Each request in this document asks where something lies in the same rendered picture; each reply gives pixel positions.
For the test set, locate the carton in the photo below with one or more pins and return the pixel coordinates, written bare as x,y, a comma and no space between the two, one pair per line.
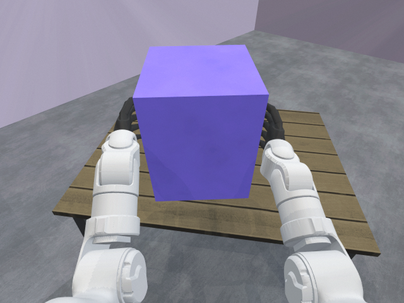
200,111

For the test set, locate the robot right hand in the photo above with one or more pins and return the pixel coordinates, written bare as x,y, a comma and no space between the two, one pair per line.
274,126

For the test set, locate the table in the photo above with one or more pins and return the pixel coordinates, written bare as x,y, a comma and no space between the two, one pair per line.
255,218

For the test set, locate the robot right forearm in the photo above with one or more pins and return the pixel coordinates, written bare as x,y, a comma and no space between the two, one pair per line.
304,225

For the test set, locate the left robot upper arm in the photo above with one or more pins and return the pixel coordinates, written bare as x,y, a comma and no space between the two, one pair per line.
109,276

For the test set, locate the right robot upper arm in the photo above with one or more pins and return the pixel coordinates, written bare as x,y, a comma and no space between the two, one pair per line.
321,277

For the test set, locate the robot left hand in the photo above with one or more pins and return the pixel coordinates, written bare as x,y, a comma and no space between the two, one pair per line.
125,119

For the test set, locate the robot left forearm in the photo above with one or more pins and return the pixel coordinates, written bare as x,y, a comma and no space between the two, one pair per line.
115,194

